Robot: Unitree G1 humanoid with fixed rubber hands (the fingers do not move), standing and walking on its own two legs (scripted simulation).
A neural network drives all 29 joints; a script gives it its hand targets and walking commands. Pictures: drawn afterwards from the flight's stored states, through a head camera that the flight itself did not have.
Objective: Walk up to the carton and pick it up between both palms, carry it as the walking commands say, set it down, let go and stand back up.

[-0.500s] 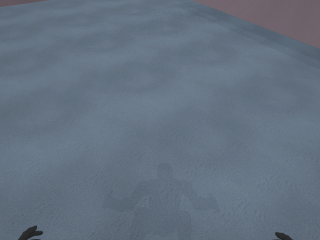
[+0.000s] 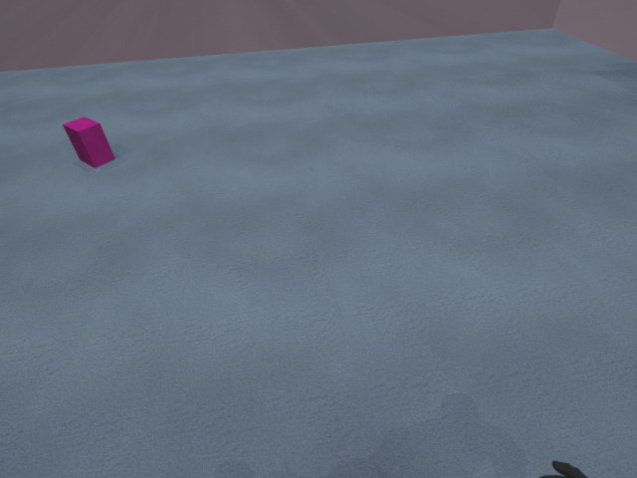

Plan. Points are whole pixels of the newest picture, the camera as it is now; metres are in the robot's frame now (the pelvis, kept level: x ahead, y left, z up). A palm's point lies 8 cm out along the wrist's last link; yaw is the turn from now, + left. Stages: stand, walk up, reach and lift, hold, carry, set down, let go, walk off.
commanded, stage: walk up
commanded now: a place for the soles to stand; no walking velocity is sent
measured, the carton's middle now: (89, 142) +2.42 +1.63 -0.64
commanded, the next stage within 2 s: none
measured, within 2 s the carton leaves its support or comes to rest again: neither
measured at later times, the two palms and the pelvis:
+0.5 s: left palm (32, 471) +0.19 +0.42 -0.09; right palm (409, 298) +0.50 -0.15 -0.10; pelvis +0.24 +0.08 -0.02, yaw +19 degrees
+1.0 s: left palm (34, 364) +0.36 +0.52 -0.10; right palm (308, 179) +0.91 +0.06 -0.08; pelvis +0.56 +0.20 -0.03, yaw +32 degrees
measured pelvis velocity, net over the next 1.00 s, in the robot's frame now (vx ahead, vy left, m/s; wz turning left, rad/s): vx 0.56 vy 0.20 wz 0.56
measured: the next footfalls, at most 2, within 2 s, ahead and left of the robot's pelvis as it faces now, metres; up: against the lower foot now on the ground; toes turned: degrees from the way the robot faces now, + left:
left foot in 0.34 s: +0.28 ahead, +0.24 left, +0.00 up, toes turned +22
right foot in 0.58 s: +0.46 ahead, -0.01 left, +0.00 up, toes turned +14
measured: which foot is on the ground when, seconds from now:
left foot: up 0.00-0.32, down 0.34-0.60, up 0.62-0.92, down 0.94-1.00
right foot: down 0.00-0.36, up 0.38-0.56, down 0.58-0.98, up 1.00-1.00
